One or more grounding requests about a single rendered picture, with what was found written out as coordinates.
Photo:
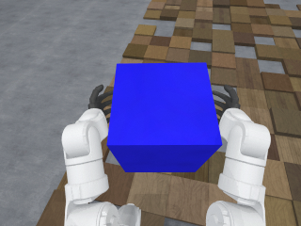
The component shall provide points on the robot right forearm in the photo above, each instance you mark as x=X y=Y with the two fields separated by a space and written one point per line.
x=246 y=156

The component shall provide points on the robot left forearm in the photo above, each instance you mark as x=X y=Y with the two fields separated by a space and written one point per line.
x=83 y=154

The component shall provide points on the right robot hand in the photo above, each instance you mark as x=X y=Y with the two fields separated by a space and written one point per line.
x=231 y=102

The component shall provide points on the robot right upper arm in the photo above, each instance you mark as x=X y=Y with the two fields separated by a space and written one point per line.
x=223 y=213

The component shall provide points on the robot left upper arm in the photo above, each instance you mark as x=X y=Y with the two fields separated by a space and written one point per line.
x=94 y=214

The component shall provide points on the left robot thigh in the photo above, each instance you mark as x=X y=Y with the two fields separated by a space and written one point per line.
x=129 y=215

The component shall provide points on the left robot hand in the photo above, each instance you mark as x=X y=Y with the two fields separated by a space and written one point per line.
x=95 y=101

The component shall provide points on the carton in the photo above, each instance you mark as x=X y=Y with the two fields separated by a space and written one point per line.
x=163 y=117

